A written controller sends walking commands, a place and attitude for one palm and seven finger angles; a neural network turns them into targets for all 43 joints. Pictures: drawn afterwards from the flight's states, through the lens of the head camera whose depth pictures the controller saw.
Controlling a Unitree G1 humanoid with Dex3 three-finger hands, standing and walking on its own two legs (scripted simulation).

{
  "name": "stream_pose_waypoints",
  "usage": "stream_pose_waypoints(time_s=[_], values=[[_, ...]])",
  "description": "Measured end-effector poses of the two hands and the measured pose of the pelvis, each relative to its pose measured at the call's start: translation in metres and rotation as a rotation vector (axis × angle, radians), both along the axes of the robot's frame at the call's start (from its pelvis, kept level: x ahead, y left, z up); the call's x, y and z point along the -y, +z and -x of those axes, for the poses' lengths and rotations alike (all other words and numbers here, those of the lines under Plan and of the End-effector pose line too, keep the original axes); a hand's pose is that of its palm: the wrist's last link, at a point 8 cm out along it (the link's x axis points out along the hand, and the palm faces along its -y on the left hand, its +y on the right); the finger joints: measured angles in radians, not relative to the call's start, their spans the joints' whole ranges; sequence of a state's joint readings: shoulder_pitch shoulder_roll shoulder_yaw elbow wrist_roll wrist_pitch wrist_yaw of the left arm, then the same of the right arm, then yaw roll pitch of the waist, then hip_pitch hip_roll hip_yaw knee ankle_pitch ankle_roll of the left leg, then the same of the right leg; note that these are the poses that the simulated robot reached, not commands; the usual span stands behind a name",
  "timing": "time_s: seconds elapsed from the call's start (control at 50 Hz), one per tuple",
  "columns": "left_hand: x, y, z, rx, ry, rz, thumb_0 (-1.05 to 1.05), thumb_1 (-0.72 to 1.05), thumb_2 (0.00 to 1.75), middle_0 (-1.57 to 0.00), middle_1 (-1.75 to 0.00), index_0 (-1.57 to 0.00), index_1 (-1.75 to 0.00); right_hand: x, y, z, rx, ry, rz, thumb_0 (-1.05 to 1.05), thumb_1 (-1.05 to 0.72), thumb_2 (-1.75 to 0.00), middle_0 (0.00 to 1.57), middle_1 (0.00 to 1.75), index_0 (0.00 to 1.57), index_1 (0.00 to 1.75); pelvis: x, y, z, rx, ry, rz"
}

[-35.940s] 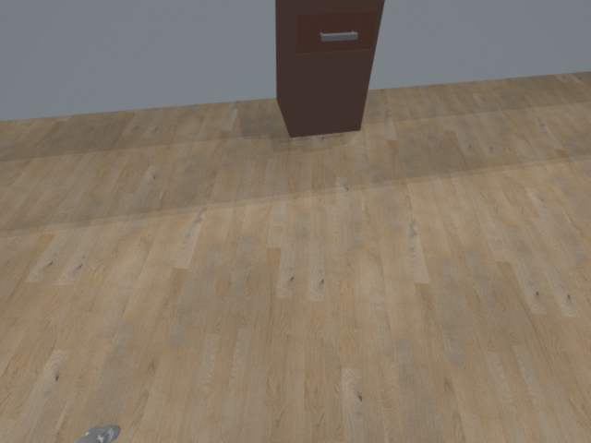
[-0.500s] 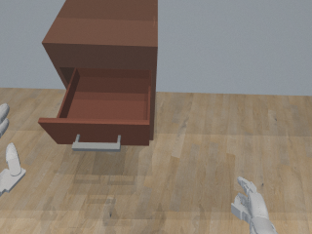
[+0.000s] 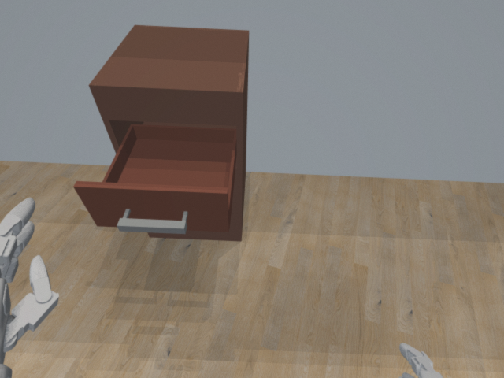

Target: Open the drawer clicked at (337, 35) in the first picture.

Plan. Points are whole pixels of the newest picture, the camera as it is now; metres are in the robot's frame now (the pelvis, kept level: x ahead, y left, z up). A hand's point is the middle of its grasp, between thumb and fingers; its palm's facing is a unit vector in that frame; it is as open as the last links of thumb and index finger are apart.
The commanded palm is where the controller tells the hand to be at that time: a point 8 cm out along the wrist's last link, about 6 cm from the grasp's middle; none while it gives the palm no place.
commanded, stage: stop stepping back and stand still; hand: left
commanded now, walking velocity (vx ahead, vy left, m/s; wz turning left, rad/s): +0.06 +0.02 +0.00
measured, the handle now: (154, 219) +0.54 +0.26 -0.20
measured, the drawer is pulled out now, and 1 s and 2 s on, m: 0.28 0.28 0.28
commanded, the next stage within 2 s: let the arm hang, fingers relaxed in 0.36 s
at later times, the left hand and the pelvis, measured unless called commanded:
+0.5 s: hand (55, 303) +0.19 +0.24 +0.11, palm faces +0.27 -0.86 -0.43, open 7.4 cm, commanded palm none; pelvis -0.01 +0.01 +0.00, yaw -1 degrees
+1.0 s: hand out of the picture -0.03 +0.20 -0.17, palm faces +0.02 -0.97 -0.23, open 7.2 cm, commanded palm none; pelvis -0.02 +0.00 +0.00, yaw +0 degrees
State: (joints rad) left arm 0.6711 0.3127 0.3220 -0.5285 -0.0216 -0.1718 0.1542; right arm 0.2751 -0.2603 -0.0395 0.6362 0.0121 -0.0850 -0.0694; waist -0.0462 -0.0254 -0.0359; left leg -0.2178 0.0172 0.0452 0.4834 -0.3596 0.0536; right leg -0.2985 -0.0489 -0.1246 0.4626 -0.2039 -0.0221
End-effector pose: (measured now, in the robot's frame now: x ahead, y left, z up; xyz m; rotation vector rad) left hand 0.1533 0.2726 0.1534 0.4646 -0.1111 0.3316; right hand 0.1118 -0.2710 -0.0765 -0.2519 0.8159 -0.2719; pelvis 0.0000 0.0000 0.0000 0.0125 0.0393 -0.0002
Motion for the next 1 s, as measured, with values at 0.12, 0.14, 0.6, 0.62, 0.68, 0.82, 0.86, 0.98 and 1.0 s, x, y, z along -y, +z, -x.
stream_pose_waypoints(time_s=[0.12,0.14,0.6,0.62,0.68,0.82,0.86,0.98,1.0], values=[[0.008,0.022,0.015,0.083,-0.100,-0.090,0.02,0.88,0.89,-0.21,-0.30,-0.21,-0.30,-0.007,0.009,-0.008,0.086,0.026,0.008,0.01,-0.90,-0.90,0.20,0.30,0.20,0.30,-0.001,-0.006,0.011,0.054,-0.008,-0.013],[0.009,0.030,0.017,0.105,-0.104,-0.119,0.02,0.88,0.89,-0.21,-0.30,-0.21,-0.30,-0.011,0.009,-0.012,0.105,0.032,-0.009,0.01,-0.90,-0.90,0.20,0.30,0.20,0.30,0.000,-0.006,0.011,0.060,-0.006,-0.008],[-0.013,-0.168,-0.012,-0.628,0.001,0.173,0.01,0.90,0.90,-0.20,-0.30,-0.20,-0.30,-0.045,-0.037,-0.008,-0.088,0.113,-0.123,0.00,-0.90,-0.89,0.21,0.30,0.20,0.30,-0.018,-0.011,0.014,0.030,-0.006,0.002],[-0.008,-0.194,-0.003,-0.742,0.011,0.210,0.01,0.90,0.90,-0.20,-0.30,-0.20,-0.30,-0.043,-0.040,-0.001,-0.110,0.099,-0.123,0.00,-0.90,-0.89,0.21,0.30,0.20,0.30,-0.017,-0.011,0.014,0.034,-0.009,0.002],[0.016,-0.254,0.035,-1.018,0.019,0.311,0.01,0.90,0.89,-0.20,-0.30,-0.20,-0.30,-0.036,-0.044,0.024,-0.187,0.055,-0.113,0.00,-0.90,-0.89,0.21,0.30,0.20,0.30,-0.014,-0.011,0.015,0.050,-0.016,0.000],[0.042,-0.300,0.122,-1.295,0.128,0.467,-0.01,0.97,0.89,-0.20,-0.30,-0.21,-0.30,-0.030,-0.051,0.096,-0.448,0.005,-0.098,0.00,-0.90,-0.89,0.20,0.30,0.20,0.30,-0.003,-0.006,0.018,0.067,-0.007,0.012],[0.037,-0.301,0.140,-1.342,0.160,0.468,-0.01,0.97,0.89,-0.20,-0.30,-0.21,-0.30,-0.032,-0.054,0.112,-0.505,-0.004,-0.109,0.00,-0.90,-0.89,0.20,0.30,0.20,0.30,-0.001,-0.004,0.018,0.068,-0.004,0.016],[0.030,-0.295,0.183,-1.456,0.242,0.453,0.00,0.94,0.89,-0.20,-0.30,-0.20,-0.30,-0.045,-0.064,0.143,-0.587,-0.034,-0.171,0.00,-0.90,-0.89,0.20,0.30,0.20,0.30,0.000,-0.002,0.018,0.072,-0.006,0.018],[0.029,-0.294,0.187,-1.468,0.251,0.450,0.00,0.93,0.89,-0.20,-0.30,-0.20,-0.30,-0.048,-0.066,0.146,-0.593,-0.037,-0.182,0.00,-0.90,-0.89,0.20,0.30,0.20,0.30,0.000,-0.002,0.018,0.072,-0.008,0.018]])
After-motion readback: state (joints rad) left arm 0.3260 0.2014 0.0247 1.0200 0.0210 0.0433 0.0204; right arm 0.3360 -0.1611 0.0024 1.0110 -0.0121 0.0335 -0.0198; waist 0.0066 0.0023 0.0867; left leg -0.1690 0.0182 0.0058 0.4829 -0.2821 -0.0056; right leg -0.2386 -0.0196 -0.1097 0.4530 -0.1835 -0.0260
